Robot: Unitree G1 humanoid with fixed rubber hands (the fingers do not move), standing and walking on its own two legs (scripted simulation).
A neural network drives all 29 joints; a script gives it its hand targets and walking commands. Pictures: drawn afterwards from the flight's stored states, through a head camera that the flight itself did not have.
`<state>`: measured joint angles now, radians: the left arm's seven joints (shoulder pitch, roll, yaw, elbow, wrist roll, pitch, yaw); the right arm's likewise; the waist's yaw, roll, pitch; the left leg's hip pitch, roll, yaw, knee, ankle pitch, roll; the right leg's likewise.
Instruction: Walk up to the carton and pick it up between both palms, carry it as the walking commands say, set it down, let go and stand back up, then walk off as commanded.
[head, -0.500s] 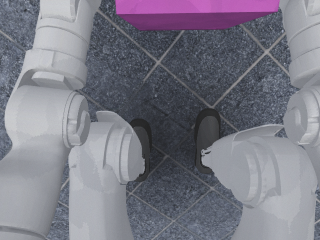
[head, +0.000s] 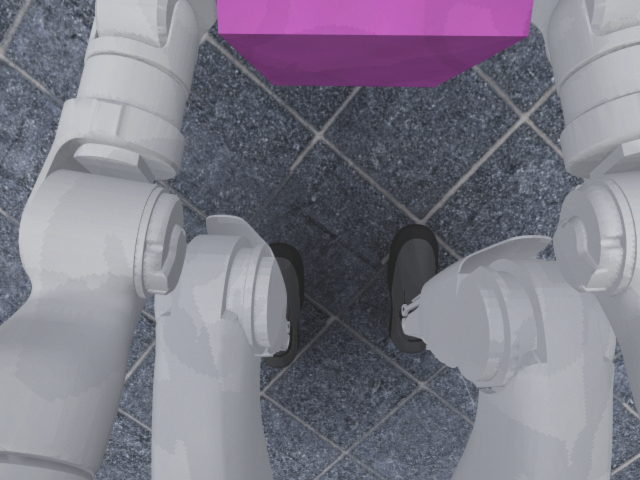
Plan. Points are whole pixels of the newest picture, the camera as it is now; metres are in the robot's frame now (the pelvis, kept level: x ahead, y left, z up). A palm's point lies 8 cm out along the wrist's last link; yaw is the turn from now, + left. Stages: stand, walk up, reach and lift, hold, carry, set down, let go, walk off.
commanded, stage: reach and lift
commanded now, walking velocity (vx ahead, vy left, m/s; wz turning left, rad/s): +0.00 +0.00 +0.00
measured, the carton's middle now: out of the picture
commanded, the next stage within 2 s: none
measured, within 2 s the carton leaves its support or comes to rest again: neither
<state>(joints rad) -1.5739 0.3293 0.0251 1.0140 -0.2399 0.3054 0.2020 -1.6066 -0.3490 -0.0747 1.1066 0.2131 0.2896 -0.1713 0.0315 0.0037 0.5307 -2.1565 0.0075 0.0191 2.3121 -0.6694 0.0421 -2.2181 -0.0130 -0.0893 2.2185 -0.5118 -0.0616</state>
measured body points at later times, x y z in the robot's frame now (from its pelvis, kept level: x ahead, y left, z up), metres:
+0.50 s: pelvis -0.01 +0.00 +0.03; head +0.35 +0.01 +0.29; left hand +0.57 +0.17 -0.10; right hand +0.58 -0.13 -0.11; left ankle +0.10 +0.11 -0.32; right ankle +0.14 -0.10 -0.32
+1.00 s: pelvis -0.02 -0.01 +0.07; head +0.33 +0.01 +0.35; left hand +0.55 +0.17 -0.04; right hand +0.56 -0.13 -0.05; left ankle +0.10 +0.11 -0.32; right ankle +0.14 -0.10 -0.32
